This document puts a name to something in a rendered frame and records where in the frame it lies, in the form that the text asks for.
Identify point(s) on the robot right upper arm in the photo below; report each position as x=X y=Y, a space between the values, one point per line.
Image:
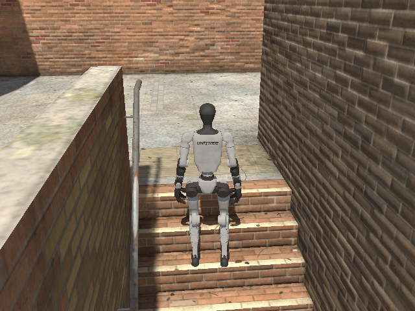
x=230 y=148

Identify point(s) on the robot left upper arm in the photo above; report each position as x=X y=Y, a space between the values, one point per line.
x=187 y=137

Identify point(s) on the robot head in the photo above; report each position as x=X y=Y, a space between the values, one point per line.
x=207 y=113

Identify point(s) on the robot right hand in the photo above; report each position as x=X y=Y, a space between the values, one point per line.
x=237 y=194

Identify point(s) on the robot left hand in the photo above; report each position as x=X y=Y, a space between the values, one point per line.
x=179 y=195

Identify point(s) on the robot left forearm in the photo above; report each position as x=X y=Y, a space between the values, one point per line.
x=179 y=176

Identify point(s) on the robot right forearm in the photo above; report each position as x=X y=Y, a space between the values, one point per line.
x=236 y=176

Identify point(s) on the left robot foot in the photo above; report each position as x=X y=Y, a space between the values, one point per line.
x=195 y=260

